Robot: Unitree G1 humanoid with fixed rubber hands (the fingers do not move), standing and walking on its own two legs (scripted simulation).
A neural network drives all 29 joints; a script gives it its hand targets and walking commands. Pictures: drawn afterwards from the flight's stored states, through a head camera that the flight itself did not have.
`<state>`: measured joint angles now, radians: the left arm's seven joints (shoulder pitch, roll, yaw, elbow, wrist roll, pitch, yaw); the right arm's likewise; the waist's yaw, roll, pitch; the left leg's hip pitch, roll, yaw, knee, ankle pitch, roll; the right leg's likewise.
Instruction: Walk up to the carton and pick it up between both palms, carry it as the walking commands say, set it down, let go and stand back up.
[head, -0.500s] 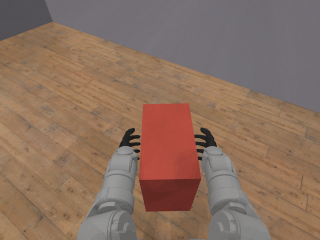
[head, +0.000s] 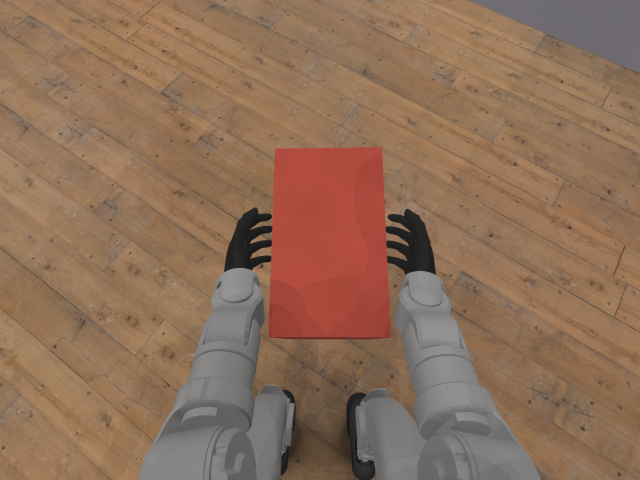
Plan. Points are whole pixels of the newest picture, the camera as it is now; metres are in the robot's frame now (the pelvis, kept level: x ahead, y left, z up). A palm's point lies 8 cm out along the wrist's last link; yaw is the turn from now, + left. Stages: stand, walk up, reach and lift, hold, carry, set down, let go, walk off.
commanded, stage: set down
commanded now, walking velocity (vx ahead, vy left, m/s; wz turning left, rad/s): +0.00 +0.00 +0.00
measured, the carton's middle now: (329, 257) +0.40 +0.00 -0.14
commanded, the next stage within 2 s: none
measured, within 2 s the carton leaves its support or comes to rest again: neither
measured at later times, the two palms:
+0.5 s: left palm (256, 277) +0.37 +0.11 -0.15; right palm (407, 280) +0.37 -0.12 -0.15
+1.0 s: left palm (268, 270) +0.41 +0.11 -0.23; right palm (398, 273) +0.41 -0.12 -0.23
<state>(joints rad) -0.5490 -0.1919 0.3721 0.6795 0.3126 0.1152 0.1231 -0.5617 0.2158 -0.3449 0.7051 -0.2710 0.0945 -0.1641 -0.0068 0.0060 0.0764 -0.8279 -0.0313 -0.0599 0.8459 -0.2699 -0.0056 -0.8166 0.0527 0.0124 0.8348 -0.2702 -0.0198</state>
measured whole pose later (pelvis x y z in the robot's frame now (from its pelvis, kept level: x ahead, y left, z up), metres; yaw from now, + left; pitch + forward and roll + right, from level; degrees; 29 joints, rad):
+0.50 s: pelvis -0.01 +0.01 -0.06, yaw +0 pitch +23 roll +0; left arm -0.65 -0.09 0.15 0.81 0.09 -0.01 0.27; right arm -0.64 0.06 -0.15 0.80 -0.07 -0.02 -0.23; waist -0.02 0.00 0.07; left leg -1.18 -0.06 -0.04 1.15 -0.37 0.01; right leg -1.17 0.04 0.02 1.15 -0.39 -0.01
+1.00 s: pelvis -0.02 +0.00 -0.12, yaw +0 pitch +31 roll +0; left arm -0.84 -0.03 0.18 0.86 0.05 0.03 0.25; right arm -0.85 0.02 -0.14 0.87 -0.01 0.01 -0.27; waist -0.01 0.01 0.05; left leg -1.52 -0.05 -0.04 1.43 -0.45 -0.01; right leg -1.52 0.06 0.01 1.43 -0.46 -0.02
